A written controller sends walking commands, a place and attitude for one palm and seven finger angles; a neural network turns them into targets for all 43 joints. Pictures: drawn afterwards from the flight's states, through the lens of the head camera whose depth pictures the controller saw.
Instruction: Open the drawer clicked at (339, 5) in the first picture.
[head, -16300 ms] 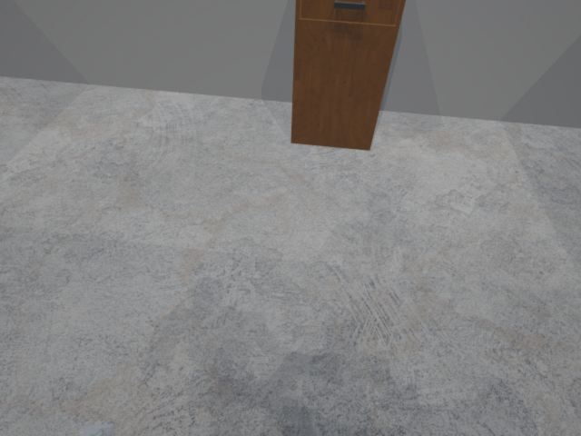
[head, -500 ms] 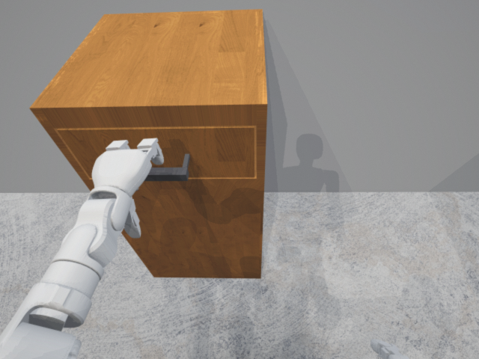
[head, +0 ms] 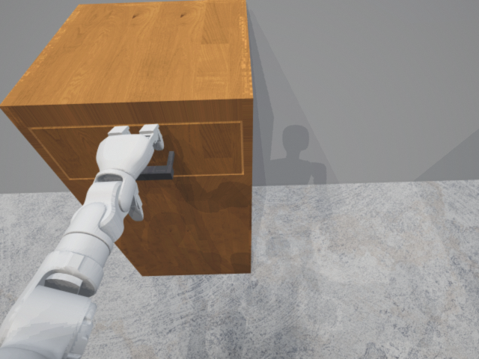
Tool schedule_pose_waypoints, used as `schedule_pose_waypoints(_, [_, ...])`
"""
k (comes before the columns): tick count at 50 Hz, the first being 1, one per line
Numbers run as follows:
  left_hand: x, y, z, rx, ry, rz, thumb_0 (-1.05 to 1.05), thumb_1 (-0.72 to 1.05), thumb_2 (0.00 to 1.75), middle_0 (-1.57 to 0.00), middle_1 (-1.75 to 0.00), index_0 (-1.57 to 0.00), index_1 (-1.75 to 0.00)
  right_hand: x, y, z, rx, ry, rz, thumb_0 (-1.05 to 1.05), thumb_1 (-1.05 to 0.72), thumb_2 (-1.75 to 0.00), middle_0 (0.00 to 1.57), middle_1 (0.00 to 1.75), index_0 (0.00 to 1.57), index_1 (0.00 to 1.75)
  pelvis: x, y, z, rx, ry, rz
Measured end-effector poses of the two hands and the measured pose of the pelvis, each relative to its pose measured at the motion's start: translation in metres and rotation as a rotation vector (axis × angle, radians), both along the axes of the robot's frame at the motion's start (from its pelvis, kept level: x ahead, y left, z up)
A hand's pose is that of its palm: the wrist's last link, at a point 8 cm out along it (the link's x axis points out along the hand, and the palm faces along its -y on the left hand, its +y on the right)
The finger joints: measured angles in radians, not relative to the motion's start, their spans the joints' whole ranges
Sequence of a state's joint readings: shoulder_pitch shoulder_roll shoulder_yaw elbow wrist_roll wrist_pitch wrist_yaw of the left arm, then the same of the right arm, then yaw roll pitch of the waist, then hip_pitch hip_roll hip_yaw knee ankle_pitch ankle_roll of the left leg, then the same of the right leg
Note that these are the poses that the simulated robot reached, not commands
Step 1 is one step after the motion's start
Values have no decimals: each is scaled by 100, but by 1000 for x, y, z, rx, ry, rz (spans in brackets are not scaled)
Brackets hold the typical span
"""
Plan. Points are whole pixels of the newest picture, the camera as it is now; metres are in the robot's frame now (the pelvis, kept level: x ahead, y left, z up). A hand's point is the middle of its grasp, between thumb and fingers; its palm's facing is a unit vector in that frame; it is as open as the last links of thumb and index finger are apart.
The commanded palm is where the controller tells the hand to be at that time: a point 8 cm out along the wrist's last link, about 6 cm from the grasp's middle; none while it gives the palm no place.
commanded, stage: move the hooked fingers above the handle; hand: left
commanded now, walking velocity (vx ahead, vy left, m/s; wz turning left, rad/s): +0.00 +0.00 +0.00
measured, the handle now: (143, 165) +0.49 +0.22 +0.01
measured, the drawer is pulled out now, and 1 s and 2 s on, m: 0.00 0.00 0.00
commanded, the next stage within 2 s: lower the fingers behind the handle in 0.74 s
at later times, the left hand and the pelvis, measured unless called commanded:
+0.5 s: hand (134, 170) +0.44 +0.21 +0.06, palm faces -0.02 -0.04 -1.00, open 13.8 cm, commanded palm +0.42 +0.21 +0.12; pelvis +0.00 +0.01 +0.00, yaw -1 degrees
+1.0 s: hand (141, 172) +0.44 +0.20 +0.05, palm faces -0.04 -0.04 -1.00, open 13.8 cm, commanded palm +0.41 +0.20 +0.11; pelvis +0.00 +0.01 +0.00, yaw -1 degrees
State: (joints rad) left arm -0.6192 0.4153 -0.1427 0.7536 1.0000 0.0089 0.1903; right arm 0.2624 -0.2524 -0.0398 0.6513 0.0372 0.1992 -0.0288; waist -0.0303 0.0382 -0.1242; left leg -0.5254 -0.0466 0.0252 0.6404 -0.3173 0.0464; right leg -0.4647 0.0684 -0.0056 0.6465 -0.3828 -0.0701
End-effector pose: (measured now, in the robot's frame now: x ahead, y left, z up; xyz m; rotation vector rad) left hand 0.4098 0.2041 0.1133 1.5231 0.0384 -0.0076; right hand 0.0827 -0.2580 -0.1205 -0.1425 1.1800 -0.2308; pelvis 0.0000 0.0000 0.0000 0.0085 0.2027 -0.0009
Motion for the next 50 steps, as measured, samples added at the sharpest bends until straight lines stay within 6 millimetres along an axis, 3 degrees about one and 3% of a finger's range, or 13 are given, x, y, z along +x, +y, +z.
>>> schedule_pose_waypoints(7, [12, 3, -1, 0, 6, 31, 0, -49, 30, -32, -120, -32, -120, -23, -2, -2, -2, 40, -38, 1, -91, -90, 20, 30, 20, 30, -1, 1, -1, -2, 18, -11])
schedule_pose_waypoints(15, [8, 4, -5, 1, 14, 8, 0, -49, 30, -32, -120, -32, -120, -39, -2, -2, -3, 73, -60, 1, -91, -90, 20, 30, 20, 30, -1, 3, 0, -4, 14, -14])
schedule_pose_waypoints(34, [11, 3, -1, 2, 18, 11, 0, -49, 30, -32, -120, -32, -120, -21, 6, 2, -5, 11, -36, 1, -91, -90, 20, 30, 20, 30, -4, 8, 0, -8, 10, -6])
schedule_pose_waypoints(50, [8, -3, -8, 5, 10, 5, 0, -49, 30, -32, -120, -32, -120, -29, 10, -4, 15, 51, -41, 1, -91, -90, 20, 30, 20, 30, -2, 10, -1, -8, 16, -9])
